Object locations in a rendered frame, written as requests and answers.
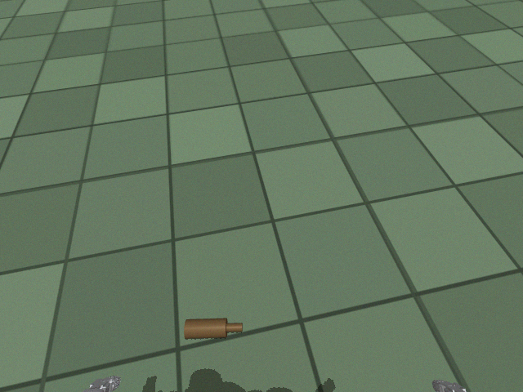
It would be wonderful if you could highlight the bottle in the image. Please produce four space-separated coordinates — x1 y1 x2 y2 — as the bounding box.
184 318 243 339

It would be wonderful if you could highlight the left robot hand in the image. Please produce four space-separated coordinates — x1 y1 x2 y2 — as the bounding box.
83 376 121 392

